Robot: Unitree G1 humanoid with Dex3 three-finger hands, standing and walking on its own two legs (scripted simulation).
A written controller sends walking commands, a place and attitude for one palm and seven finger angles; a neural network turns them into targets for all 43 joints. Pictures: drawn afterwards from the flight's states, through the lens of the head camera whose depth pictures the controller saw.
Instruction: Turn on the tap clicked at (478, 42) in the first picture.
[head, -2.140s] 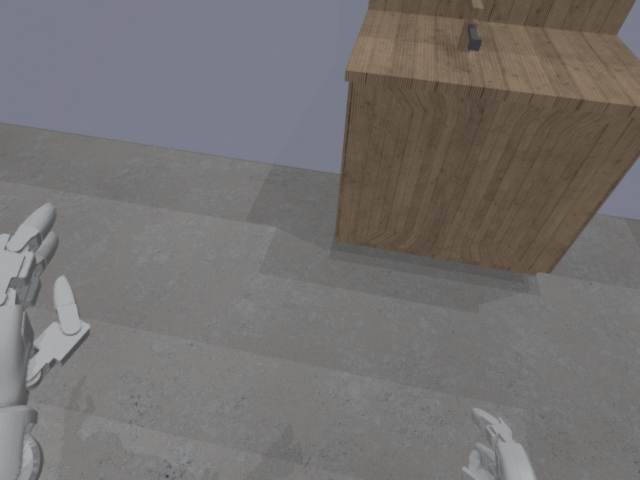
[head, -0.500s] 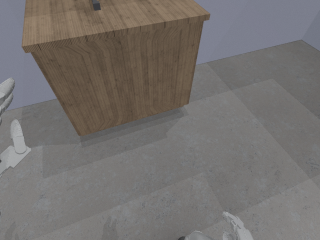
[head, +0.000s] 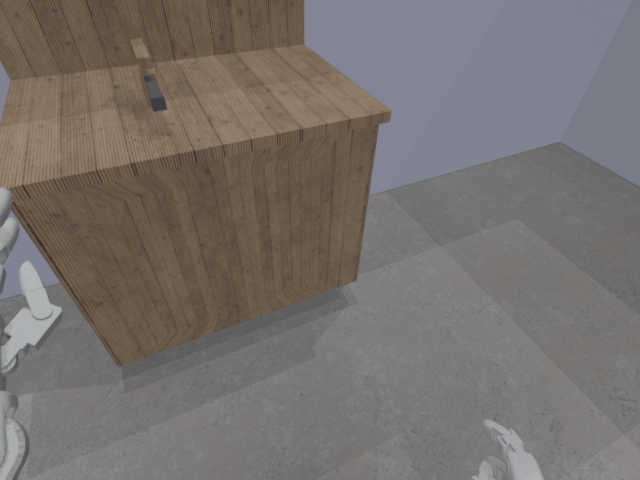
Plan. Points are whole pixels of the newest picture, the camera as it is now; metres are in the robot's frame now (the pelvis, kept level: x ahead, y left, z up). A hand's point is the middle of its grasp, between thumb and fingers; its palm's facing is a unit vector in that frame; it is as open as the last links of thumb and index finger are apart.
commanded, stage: turn to face it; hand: left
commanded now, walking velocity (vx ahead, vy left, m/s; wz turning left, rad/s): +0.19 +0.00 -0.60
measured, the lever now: (158, 102) +0.79 +0.40 +0.11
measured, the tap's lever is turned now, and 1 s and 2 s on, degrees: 0 0 0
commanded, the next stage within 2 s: take the last steps up to it in 0.52 s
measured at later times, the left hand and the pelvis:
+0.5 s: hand (183, 240) +0.32 +0.19 +0.17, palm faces +0.35 -0.79 -0.50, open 7.4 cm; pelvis +0.10 -0.05 +0.01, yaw +1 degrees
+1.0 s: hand (176, 251) +0.30 +0.18 +0.18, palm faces +0.53 -0.77 -0.36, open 7.4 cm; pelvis +0.12 -0.08 +0.01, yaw +8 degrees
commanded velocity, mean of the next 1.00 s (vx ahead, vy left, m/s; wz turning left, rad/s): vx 0.12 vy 0.02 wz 0.17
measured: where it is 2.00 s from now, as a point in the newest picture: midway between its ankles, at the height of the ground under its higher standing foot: outside the picture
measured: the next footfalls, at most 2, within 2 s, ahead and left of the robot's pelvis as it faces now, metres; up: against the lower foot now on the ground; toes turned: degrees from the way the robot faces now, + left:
right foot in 0.22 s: +0.15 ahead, -0.14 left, +0.00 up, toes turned -11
left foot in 0.58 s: +0.19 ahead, +0.08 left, +0.00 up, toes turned +8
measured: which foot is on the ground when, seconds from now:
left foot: down 0.00-0.24, up 0.26-0.56, down 0.58-0.88, up 0.90-1.00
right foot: up 0.00-0.20, down 0.22-0.58, up 0.60-0.84, down 0.86-1.00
